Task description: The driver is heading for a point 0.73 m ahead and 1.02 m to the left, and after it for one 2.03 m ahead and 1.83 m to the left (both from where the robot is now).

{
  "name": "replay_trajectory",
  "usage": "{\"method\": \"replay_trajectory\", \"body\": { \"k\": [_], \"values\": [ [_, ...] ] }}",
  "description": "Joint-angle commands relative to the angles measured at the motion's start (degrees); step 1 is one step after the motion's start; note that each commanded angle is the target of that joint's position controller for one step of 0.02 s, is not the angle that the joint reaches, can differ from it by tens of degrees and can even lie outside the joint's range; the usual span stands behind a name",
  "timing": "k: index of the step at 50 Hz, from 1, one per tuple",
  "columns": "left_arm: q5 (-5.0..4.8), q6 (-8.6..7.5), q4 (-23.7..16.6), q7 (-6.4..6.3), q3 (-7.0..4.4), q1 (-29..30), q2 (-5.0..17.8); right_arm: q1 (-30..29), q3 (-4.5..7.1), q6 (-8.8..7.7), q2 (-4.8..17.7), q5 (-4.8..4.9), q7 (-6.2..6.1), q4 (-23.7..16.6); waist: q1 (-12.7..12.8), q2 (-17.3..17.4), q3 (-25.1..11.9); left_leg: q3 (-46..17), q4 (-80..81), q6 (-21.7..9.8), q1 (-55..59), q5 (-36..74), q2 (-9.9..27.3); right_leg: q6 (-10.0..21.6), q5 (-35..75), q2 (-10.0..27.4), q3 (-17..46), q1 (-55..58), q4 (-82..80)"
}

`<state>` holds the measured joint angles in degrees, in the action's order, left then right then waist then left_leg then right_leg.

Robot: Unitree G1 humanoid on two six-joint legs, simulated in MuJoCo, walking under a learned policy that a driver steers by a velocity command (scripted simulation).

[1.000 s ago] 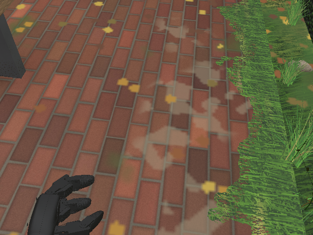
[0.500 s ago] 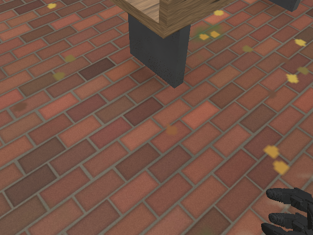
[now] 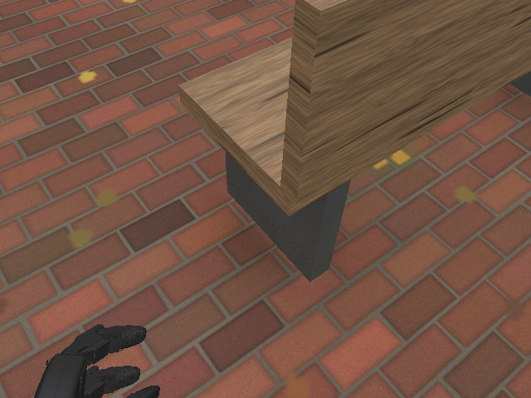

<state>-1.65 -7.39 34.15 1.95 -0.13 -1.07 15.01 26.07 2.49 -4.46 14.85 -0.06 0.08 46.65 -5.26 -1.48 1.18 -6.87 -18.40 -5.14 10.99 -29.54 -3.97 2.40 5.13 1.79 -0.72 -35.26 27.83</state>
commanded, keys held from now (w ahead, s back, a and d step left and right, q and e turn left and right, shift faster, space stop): w+shift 0.06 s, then w+q+shift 0.30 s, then q+shift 0.64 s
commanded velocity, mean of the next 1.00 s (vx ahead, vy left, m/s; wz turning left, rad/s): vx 0.58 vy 0.00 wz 0.75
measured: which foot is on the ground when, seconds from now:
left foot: down 0.00-0.04, up 0.06-0.46, down 0.48-1.00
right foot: up 0.00-0.00, down 0.02-0.48, up 0.50-1.00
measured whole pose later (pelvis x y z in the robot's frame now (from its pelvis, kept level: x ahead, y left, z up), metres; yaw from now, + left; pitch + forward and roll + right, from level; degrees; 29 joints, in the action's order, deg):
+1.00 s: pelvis +0.54 +0.03 +0.03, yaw +43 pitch +1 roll -3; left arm 0.2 -1.2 22.7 -1.9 1.6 1.9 6.0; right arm 27.1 3.0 7.4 12.0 0.9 -5.6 42.5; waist -3.8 -2.1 6.2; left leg -24.6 -23.2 -7.7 -16.7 0.1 -19.8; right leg -3.5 -20.5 -5.3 6.6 -48.8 91.6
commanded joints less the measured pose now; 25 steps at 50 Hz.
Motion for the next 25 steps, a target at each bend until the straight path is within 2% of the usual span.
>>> {"method": "replay_trajectory", "body": {
  "k": [1,2,3,4,5,6,7,8,9,10,11,12,13,14,15,16,17,18,19,20,21,22,23,24,25],
  "values": [
    [-1.00,0.91,1.19,-1.69,-5.14,-26.24,12.63,-7.63,2.15,0.64,10.41,-2.68,-0.15,-3.91,19.67,10.63,-16.08,-1.67,-33.13,-2.78,-17.42,70.10,11.82,4.91,-9.28,2.67,2.22,40.00,9.48],
    [1.92,0.65,3.89,-1.26,-6.27,-30.59,17.21,4.87,-0.35,-0.61,-0.04,-0.66,0.48,-4.71,11.70,-15.64,-26.98,-0.48,-61.18,1.51,-42.70,23.94,0.53,16.21,-32.03,17.36,33.60,64.69,4.01],
    [1.95,0.19,5.57,-0.29,-5.49,-34.27,12.20,4.20,-0.99,-1.69,2.51,2.28,1.02,-3.44,14.59,-20.97,-31.34,-5.45,-66.28,0.28,-50.59,3.93,-1.04,15.36,-50.30,18.49,52.36,69.26,-9.45],
    [2.09,0.32,5.25,-0.95,-4.75,-29.03,8.23,-5.69,0.17,-1.93,6.73,4.63,0.98,-5.56,15.39,-13.70,-18.67,-3.75,-67.34,-0.77,-57.00,6.44,3.13,11.63,-49.10,18.30,43.23,61.98,-10.53],
    [2.41,0.46,5.03,-1.09,-4.69,-25.49,8.02,-12.90,-0.41,-2.35,6.79,3.55,0.88,-7.70,14.61,-2.24,-11.35,-1.90,-64.44,-0.90,-56.68,9.69,5.00,9.93,-38.50,16.59,35.18,51.95,-11.60],
    [3.25,0.31,5.35,-0.83,-4.51,-22.33,7.57,-17.63,-0.36,-2.61,5.66,1.65,0.63,-8.93,12.46,3.21,-5.10,-0.62,-60.16,-0.57,-54.29,11.41,6.86,8.82,-27.22,14.10,26.79,41.39,-12.54],
    [4.11,-0.03,5.53,-0.69,-3.90,-19.77,5.80,-15.77,-0.10,-2.34,4.68,1.68,0.70,-8.54,8.95,1.26,-3.24,-1.43,-58.14,-0.15,-50.95,14.04,8.88,8.92,-21.27,13.03,21.77,34.71,-13.62],
    [3.64,-0.21,6.12,-0.57,-3.39,-18.14,3.88,-12.91,0.03,-1.36,4.34,2.17,0.62,-7.51,6.97,-0.37,-2.65,-1.80,-56.42,0.34,-48.12,14.73,10.16,8.22,-18.64,11.87,17.93,31.07,-14.99],
    [2.54,-0.47,6.83,-0.52,-2.95,-17.11,2.63,-10.69,-0.01,-0.39,3.35,2.81,0.42,-6.89,5.58,-1.89,-1.59,-2.08,-55.27,0.68,-47.63,14.85,10.99,7.50,-15.31,11.37,14.13,28.71,-16.01],
    [1.95,-0.60,7.92,-0.46,-2.79,-16.69,2.51,-10.82,-0.35,0.29,2.31,2.74,0.48,-6.90,4.76,-2.29,0.05,-1.80,-54.88,0.83,-48.67,14.95,11.94,6.79,-12.45,11.30,10.83,26.27,-17.15],
    [1.90,-0.74,8.41,-0.58,-2.62,-15.84,2.86,-13.56,-1.02,0.59,0.86,2.25,0.52,-8.18,4.74,-1.45,2.79,-0.76,-53.75,0.76,-50.27,17.16,11.60,6.13,-4.77,10.85,6.64,23.40,-18.23],
    [2.37,-0.92,8.74,-0.79,-3.08,-15.69,4.82,-15.35,-1.27,0.82,0.92,1.50,0.53,-9.22,4.61,-0.38,3.61,-0.03,-52.03,1.07,-51.53,20.84,11.60,6.05,-1.00,10.30,3.25,21.83,-19.73],
    [2.88,-1.09,8.85,-1.09,-3.17,-15.12,5.55,-16.72,-1.24,0.80,1.21,1.44,0.55,-10.11,4.34,-0.11,4.30,0.46,-48.80,1.31,-52.25,24.71,11.28,5.54,2.14,9.21,-0.20,21.26,-20.39],
    [3.51,-1.21,8.67,-1.57,-3.66,-14.25,7.57,-17.80,-0.77,0.53,1.74,1.64,0.24,-11.21,4.36,-0.59,4.30,1.80,-44.36,2.15,-50.70,28.91,10.72,5.10,6.80,8.13,-3.29,20.49,-20.38],
    [3.47,-1.30,8.85,-2.02,-3.52,-14.63,7.48,-19.99,-0.59,0.31,2.50,1.41,0.37,-11.86,5.12,0.18,4.25,4.02,-39.96,2.40,-49.78,32.79,10.03,4.20,8.87,7.23,-5.91,21.29,-20.72],
    [2.63,-1.47,9.71,-2.15,-2.97,-16.74,6.17,-22.26,-0.57,0.14,2.54,1.10,1.10,-12.54,5.91,0.61,4.32,6.12,-35.55,1.80,-50.03,36.16,9.20,3.28,9.71,7.12,-7.60,23.79,-20.81],
    [2.30,-1.44,10.45,-2.42,-2.89,-18.62,6.70,-25.36,-0.56,-0.13,2.11,1.19,1.77,-13.49,7.21,1.15,4.86,7.85,-30.97,1.03,-49.80,38.73,8.46,2.01,11.33,7.16,-8.74,26.03,-20.78],
    [2.19,-0.76,11.12,-2.99,-3.09,-20.54,8.23,-29.46,-0.21,-0.39,2.16,1.64,2.49,-15.08,8.43,1.99,5.48,9.90,-25.86,-0.11,-49.47,40.40,6.77,0.15,16.50,7.71,-9.36,28.47,-19.86],
    [2.23,-0.16,11.28,-3.72,-3.27,-20.59,10.12,-30.60,0.21,-0.70,2.68,1.64,3.27,-16.14,7.76,0.77,5.12,11.98,-20.95,-0.82,-47.43,41.71,4.99,-1.51,24.73,7.64,-10.22,31.05,-16.92],
    [2.44,0.17,11.32,-4.83,-3.46,-20.91,12.06,-30.74,1.00,-0.84,3.83,0.74,3.94,-16.78,6.66,-1.26,2.80,14.41,-18.56,-0.88,-44.50,41.85,2.30,-3.23,36.13,7.32,-11.05,33.91,-12.44],
    [2.57,0.64,10.98,-5.74,-3.91,-20.47,13.82,-27.32,1.88,-0.95,5.44,0.44,4.35,-16.35,4.43,-4.01,0.20,16.01,-17.68,-1.07,-40.49,39.64,-0.06,-4.02,44.56,7.79,-11.28,35.88,-7.07],
    [3.15,1.40,9.29,-6.84,-4.39,-18.04,14.39,-22.82,3.78,-0.46,8.75,0.77,4.84,-15.35,1.05,-6.07,-3.94,18.33,-19.14,-1.43,-34.20,35.43,-3.17,-3.71,55.11,7.74,-11.08,36.96,1.83],
    [3.62,2.57,5.44,-7.46,-5.78,-10.15,17.09,-6.32,5.70,0.22,11.34,0.77,4.76,-12.88,-6.77,-5.41,-10.16,15.77,-18.84,-2.70,-21.63,30.97,-3.28,-2.34,55.82,8.54,-9.05,33.41,15.93],
    [2.74,3.07,3.50,-7.10,-5.35,-4.61,14.65,8.07,6.39,0.60,12.49,1.79,3.61,-9.40,-13.08,3.17,-12.22,8.66,-9.15,-4.07,-7.40,42.99,0.45,-3.69,28.97,2.71,-10.36,24.78,35.99],
    [4.52,1.98,0.96,-5.45,-2.44,1.33,3.66,9.26,5.47,1.63,12.78,0.90,2.24,-5.40,-8.42,25.80,-4.47,-0.51,-13.28,-2.39,-2.30,77.32,2.33,-6.46,-36.80,-10.18,-8.43,2.66,62.46]
  ]
}}
Velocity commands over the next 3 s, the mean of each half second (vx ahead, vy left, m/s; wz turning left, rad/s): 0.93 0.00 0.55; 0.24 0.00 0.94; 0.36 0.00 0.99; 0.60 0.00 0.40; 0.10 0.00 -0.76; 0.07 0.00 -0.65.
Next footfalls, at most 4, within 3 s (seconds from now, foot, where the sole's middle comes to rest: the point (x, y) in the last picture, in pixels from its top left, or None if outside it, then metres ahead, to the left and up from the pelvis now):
0.02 right None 0.24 -0.13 -0.74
0.48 left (214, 331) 0.64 0.08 -0.74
1.18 right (260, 318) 0.66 -0.04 -0.74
1.46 left None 0.34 0.19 -0.74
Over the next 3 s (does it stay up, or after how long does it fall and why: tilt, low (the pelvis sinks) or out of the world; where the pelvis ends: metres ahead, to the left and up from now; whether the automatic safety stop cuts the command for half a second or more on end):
stays up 0.42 0.59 0.04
